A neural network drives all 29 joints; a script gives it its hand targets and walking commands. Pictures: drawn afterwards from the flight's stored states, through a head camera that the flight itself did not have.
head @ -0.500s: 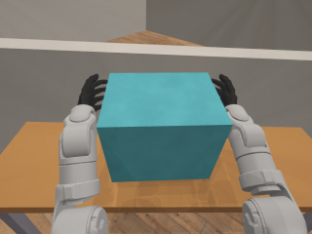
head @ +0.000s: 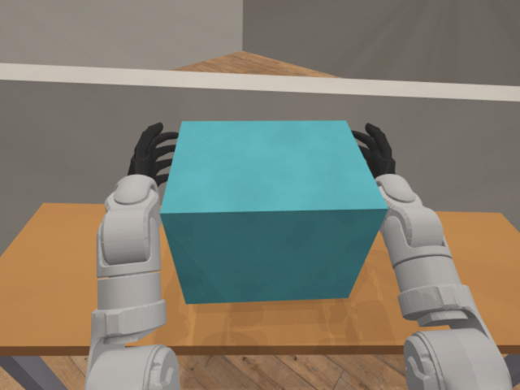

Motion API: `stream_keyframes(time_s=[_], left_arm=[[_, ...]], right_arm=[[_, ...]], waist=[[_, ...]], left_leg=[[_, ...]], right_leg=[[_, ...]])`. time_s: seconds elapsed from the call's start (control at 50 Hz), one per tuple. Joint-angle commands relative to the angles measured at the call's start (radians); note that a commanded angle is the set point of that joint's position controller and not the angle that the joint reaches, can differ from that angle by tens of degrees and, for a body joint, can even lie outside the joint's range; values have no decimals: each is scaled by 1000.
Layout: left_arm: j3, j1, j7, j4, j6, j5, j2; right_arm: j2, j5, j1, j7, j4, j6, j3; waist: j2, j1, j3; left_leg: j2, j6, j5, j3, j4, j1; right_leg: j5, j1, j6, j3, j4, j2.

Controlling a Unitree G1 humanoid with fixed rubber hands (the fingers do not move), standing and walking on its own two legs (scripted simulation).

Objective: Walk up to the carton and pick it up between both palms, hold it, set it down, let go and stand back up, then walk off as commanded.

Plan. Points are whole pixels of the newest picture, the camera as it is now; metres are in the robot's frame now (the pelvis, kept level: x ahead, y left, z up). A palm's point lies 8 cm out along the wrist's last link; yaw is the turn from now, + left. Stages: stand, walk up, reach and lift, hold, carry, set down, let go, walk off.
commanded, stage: hold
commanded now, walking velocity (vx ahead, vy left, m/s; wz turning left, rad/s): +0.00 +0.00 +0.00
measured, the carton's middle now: (266, 211) +0.33 +0.00 +0.17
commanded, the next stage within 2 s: none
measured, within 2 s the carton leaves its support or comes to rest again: neither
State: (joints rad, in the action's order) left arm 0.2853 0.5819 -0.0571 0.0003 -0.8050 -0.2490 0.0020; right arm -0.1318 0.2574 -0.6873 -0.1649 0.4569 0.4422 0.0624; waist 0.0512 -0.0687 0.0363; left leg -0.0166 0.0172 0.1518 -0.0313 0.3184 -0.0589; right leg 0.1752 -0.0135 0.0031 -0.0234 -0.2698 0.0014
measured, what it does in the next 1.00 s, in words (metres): stands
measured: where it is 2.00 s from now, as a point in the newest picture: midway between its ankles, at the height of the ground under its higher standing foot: outside the picture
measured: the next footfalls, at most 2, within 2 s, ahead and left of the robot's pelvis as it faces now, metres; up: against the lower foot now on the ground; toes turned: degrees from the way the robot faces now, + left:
none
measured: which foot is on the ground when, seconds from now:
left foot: down 0.00-1.00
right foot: down 0.00-1.00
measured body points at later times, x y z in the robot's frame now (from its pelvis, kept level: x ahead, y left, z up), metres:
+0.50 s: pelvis +0.00 +0.00 +0.00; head -0.06 +0.02 +0.45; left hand +0.37 +0.17 +0.22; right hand +0.38 -0.17 +0.22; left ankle +0.02 +0.13 -0.75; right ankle -0.01 -0.12 -0.75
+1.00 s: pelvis +0.00 +0.00 +0.00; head -0.06 +0.02 +0.45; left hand +0.36 +0.17 +0.22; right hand +0.38 -0.17 +0.22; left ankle +0.02 +0.13 -0.75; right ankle -0.01 -0.12 -0.75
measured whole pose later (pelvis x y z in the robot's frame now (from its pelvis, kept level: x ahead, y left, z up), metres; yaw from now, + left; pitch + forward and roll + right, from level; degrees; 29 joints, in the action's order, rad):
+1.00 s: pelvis +0.00 +0.00 +0.00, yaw +0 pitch -6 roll -1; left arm 0.29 0.59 -0.06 0.00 -0.81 -0.25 0.00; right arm -0.13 0.26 -0.69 -0.17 0.45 0.45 0.06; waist 0.05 -0.07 0.04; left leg -0.02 0.02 0.15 -0.03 0.32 -0.06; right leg 0.17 -0.01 0.00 -0.02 -0.27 0.00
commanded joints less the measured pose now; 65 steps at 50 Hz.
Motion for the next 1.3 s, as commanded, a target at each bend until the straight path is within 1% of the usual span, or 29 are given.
stream_keyframes(time_s=[0.0,0.04,0.06,0.08,0.1,0.12,0.18,0.22,0.26,0.32,0.36,0.4,0.48,0.5,0.58,0.62,0.64,0.66,0.7,0.76,0.78,0.8,0.84,0.94,1.04,1.1,1.16,1.22,1.28], left_arm=[[-475,663,-117,-115,89,151,-434],[-478,667,-122,-106,85,152,-432],[-467,671,-125,-104,89,148,-425],[-465,690,-122,-106,88,145,-434],[-453,677,-125,-92,88,137,-418],[-457,680,-124,-98,86,142,-426],[-475,714,-119,-89,96,162,-443],[-463,696,-116,-86,94,152,-439],[-451,704,-121,-67,92,142,-430],[-465,738,-116,-58,102,158,-440],[-475,720,-115,-83,106,172,-444],[-463,692,-120,-79,99,155,-435],[-457,702,-128,-60,92,149,-434],[-454,697,-126,-75,92,143,-436],[-461,695,-122,-98,98,154,-432],[-488,675,-119,-138,95,170,-442],[-479,662,-119,-138,90,156,-435],[-484,662,-118,-133,86,158,-437],[-463,651,-126,-116,81,141,-419],[-495,664,-124,-166,83,161,-437],[-479,677,-122,-136,83,155,-427],[-481,682,-121,-124,82,154,-429],[-478,677,-118,-135,83,149,-437],[-477,675,-117,-106,87,158,-432],[-464,712,-119,-83,90,150,-429],[-459,686,-123,-89,87,150,-434],[-448,715,-129,-49,93,155,-422],[-464,724,-121,-73,101,162,-444],[-450,689,-125,-79,98,157,-429]], right_arm=[[545,104,-717,119,-292,-23,-407],[546,94,-702,120,-274,-19,-391],[555,94,-716,118,-286,-21,-399],[551,98,-711,121,-257,-16,-395],[555,97,-708,118,-259,-16,-396],[552,99,-715,119,-257,-17,-393],[557,92,-747,122,-268,-26,-386],[560,96,-742,121,-275,-27,-398],[556,95,-735,122,-230,-20,-392],[563,83,-757,124,-234,-27,-377],[570,93,-762,118,-279,-33,-394],[561,92,-727,115,-252,-23,-394],[551,87,-729,117,-225,-18,-380],[563,98,-738,117,-247,-21,-390],[561,104,-720,113,-264,-20,-399],[559,119,-731,113,-321,-25,-419],[548,120,-708,112,-302,-19,-414],[536,116,-701,114,-298,-16,-405],[541,110,-696,112,-292,-10,-407],[538,117,-691,113,-312,-13,-398],[542,109,-704,114,-298,-8,-400],[538,105,-716,117,-292,-11,-396],[543,105,-712,122,-288,-12,-406],[546,106,-730,118,-302,-19,-403],[559,94,-746,120,-268,-19,-390],[556,102,-733,116,-265,-15,-395],[560,82,-750,114,-237,-15,-376],[572,101,-763,115,-264,-25,-401],[564,102,-738,108,-267,-18,-405]], waist=[[-64,3,352],[-56,-10,328],[-43,1,343],[-59,1,339],[-40,6,323],[-61,4,330],[-59,-7,346],[-57,4,354],[-58,7,325],[-57,-3,343],[-50,-4,388],[-47,-8,360],[-59,-7,323],[-64,3,339],[-54,-8,353],[-65,-4,390],[-70,-1,369],[-76,-11,357],[-47,-3,325],[-77,-18,348],[-62,-7,329],[-75,-8,332],[-67,4,336],[-58,-2,354],[-56,4,342],[-58,1,351],[-38,-6,324],[-61,1,372],[-38,0,361]], left_leg=[[57,9,-252,40,-15,114],[54,8,-219,39,-20,106],[58,2,-213,44,-21,100],[56,6,-212,42,-23,105],[60,1,-208,47,-23,96],[61,5,-213,45,-19,95],[57,5,-195,41,-21,97],[60,2,-211,41,-20,101],[58,1,-181,40,-28,92],[56,1,-152,40,-29,84],[61,-1,-197,42,-19,98],[61,3,-221,40,-17,100],[59,2,-185,43,-28,97],[60,1,-211,43,-22,97],[59,7,-240,34,-13,108],[59,11,-283,36,-1,128],[56,16,-298,36,0,130],[54,20,-291,35,-2,130],[57,9,-255,42,-12,108],[58,19,-274,37,-2,121],[55,13,-246,39,-10,116],[56,12,-224,38,-15,102],[50,14,-243,38,-17,114],[58,9,-224,38,-14,99],[57,-1,-179,43,-24,88],[60,2,-217,39,-16,99],[59,-5,-145,40,-30,72],[60,3,-208,41,-17,99],[65,-1,-225,38,-17,98]], right_leg=[[-255,-51,35,-20,11,62],[-229,-46,34,-22,13,58],[-240,-57,39,-19,12,55],[-221,-49,36,-21,13,57],[-238,-55,41,-19,13,54],[-231,-48,39,-17,11,57],[-213,-30,36,-19,15,56],[-239,-49,37,-21,11,55],[-194,-33,38,-22,14,55],[-170,-19,36,-19,19,51],[-238,-43,42,-18,13,51],[-262,-64,40,-19,9,54],[-196,-34,39,-23,21,52],[-224,-48,39,-18,14,52],[-266,-55,40,-21,7,59],[-302,-61,40,-17,2,62],[-304,-68,38,-18,1,65],[-279,-54,35,-20,6,68],[-272,-66,38,-17,12,59],[-277,-54,38,-20,6,63],[-251,-45,37,-19,12,61],[-233,-38,35,-17,13,58],[-227,-40,32,-22,10,65],[-255,-52,37,-18,8,58],[-199,-30,38,-20,15,53],[-255,-55,41,-15,6,54],[-189,-32,41,-17,18,49],[-233,-43,39,-18,9,54],[-284,-68,47,-18,6,51]])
